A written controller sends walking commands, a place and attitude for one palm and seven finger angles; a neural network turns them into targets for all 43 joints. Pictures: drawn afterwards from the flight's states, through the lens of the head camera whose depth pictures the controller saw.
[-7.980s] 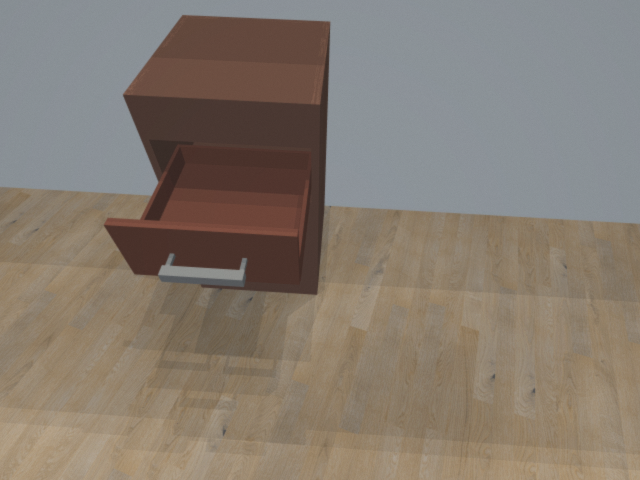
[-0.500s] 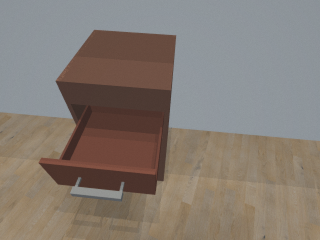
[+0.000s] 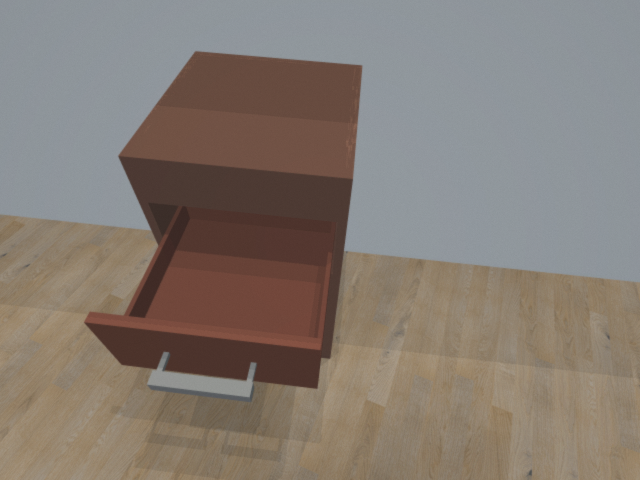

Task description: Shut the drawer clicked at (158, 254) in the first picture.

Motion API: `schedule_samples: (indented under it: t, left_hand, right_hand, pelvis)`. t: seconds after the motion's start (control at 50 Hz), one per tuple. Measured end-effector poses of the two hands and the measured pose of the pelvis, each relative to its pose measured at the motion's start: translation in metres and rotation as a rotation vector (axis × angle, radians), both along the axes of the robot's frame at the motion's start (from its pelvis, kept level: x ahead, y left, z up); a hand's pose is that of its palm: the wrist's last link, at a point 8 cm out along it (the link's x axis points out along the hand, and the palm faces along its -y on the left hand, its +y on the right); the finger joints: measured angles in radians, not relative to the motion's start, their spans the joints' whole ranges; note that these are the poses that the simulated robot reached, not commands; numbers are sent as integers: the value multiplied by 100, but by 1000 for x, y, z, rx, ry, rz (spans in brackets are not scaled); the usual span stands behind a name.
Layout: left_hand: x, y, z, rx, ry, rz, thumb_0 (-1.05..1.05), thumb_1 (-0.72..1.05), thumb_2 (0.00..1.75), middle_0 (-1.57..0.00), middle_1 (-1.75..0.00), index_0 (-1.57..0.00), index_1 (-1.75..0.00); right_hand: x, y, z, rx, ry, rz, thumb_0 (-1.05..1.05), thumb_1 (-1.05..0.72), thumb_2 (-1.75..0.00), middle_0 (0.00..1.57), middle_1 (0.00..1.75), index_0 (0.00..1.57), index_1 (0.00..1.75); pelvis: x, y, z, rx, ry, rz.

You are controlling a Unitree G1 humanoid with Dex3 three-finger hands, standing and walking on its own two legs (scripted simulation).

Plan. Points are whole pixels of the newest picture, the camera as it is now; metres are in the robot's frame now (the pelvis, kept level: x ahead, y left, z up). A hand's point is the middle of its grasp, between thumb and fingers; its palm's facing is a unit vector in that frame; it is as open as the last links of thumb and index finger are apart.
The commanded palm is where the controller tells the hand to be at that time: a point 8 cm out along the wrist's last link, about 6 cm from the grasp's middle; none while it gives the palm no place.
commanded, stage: raise the hand and make a fist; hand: left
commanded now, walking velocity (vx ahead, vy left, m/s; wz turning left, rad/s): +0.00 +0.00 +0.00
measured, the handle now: (205, 374) +0.31 +0.22 -0.19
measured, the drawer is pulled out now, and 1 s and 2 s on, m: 0.28 0.28 0.28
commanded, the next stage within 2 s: bring the fist close to the handle in 1.86 s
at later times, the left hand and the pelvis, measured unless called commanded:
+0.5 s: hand out of the picture +0.09 +0.16 -0.10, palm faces +0.13 -0.99 -0.07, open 5.3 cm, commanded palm +0.09 +0.21 -0.08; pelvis -0.06 -0.03 -0.11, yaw +2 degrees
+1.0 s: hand out of the picture +0.12 +0.18 -0.09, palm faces +0.00 -1.00 -0.10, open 3.2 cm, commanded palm +0.09 +0.23 -0.09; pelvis -0.06 -0.04 -0.11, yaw +2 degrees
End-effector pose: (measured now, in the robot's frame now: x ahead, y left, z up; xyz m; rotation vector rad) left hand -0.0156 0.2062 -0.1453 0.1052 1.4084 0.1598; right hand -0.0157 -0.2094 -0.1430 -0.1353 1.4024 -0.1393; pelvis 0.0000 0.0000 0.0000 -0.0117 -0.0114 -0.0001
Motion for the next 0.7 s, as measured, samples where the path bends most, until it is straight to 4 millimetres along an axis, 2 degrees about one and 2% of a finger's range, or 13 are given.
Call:
schedule_samples:
  t: [0.02, 0.06, 0.12, 0.18, 0.22, 0.24, 0.3, 0.36, 0.44, 0.5, 0.56, 0.62, 0.7]
  left_hand:
    - [11, 11, 10, 32, -64, 25, 5, 95, 89, -20, -30, -21, -30]
    - [45, 30, 38, 109, -293, 32, 7, 98, 89, -21, -31, -22, -31]
    - [105, 37, 83, 145, -610, 11, 7, 98, 89, -23, -34, -24, -34]
    - [162, 18, 120, 84, -939, -56, 5, 96, 89, -26, -38, -27, -38]
    - [184, -5, 132, -28, -1135, -83, 4, 95, 90, -29, -41, -30, -41]
    - [189, -18, 133, -98, -1217, -95, 3, 95, 90, -31, -43, -31, -43]
    - [178, -47, 122, -258, -1357, -156, 2, 93, 89, -36, -49, -37, -49]
    - [147, -52, 90, -256, -1314, -222, 1, 91, 89, -43, -55, -43, -55]
    - [101, -24, 49, -117, -1185, -153, 1, 90, 89, -51, -63, -52, -64]
    - [81, 6, 52, 31, -1232, -77, 2, 90, 89, -57, -70, -58, -70]
    - [85, 16, 73, 87, -1380, -100, 3, 90, 90, -63, -76, -63, -77]
    - [109, 2, 85, -4, -1478, -228, 2, 90, 90, -68, -83, -69, -83]
    - [149, -23, 63, -210, -1333, -375, 2, 90, 90, -76, -91, -77, -92]
  right_hand:
    - [5, -5, 3, -18, -56, 5, 1, -92, -89, 20, 30, 20, 30]
    - [19, -15, 7, -42, -199, 10, 2, -93, -89, 21, 30, 20, 30]
    - [51, -31, 10, -63, -389, 38, 2, -93, -89, 21, 30, 20, 30]
    - [89, -45, 18, -90, -566, 82, 2, -92, -89, 20, 30, 20, 30]
    - [114, -52, 30, -112, -674, 99, 2, -92, -89, 20, 30, 20, 30]
    - [125, -55, 37, -121, -723, 107, 2, -91, -89, 20, 30, 20, 30]
    - [157, -63, 57, -143, -852, 156, 1, -91, -89, 20, 30, 20, 30]
    - [186, -66, 63, -154, -929, 208, 1, -91, -90, 20, 30, 20, 30]
    - [215, -60, 46, -137, -962, 273, 1, -90, -90, 20, 30, 20, 30]
    - [223, -47, 21, -97, -955, 311, 0, -90, -90, 20, 30, 20, 30]
    - [217, -30, -9, -35, -926, 336, 0, -90, -90, 20, 30, 20, 30]
    - [198, -15, -37, 30, -877, 323, 1, -90, -90, 20, 30, 20, 30]
    - [158, -14, -61, 67, -772, 229, 1, -90, -89, 21, 30, 20, 30]
  pelvis:
    - [-1, 0, -1, 6, 2, -3]
    - [-1, 2, -3, 25, 16, -1]
    - [-7, 5, -8, 31, 34, 25]
    - [-16, 5, -17, 17, 81, 38]
    - [-22, 1, -26, 17, 125, 25]
    - [-24, -2, -31, 19, 144, 15]
    - [-31, -11, -47, 20, 181, 2]
    - [-39, -19, -66, 24, 209, 2]
    - [-50, -28, -92, 23, 254, 17]
    - [-57, -35, -108, 4, 287, 34]
    - [-63, -39, -120, -23, 305, 53]
    - [-70, -41, -126, -40, 313, 60]
    - [-75, -43, -127, -31, 328, 52]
